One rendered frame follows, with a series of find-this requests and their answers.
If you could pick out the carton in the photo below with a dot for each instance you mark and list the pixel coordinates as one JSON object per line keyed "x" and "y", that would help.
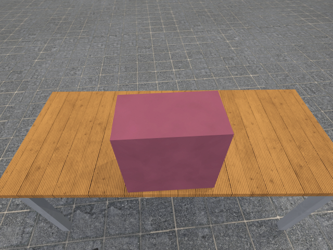
{"x": 170, "y": 141}

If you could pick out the table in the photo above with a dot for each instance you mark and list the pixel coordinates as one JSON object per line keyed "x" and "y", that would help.
{"x": 278, "y": 149}

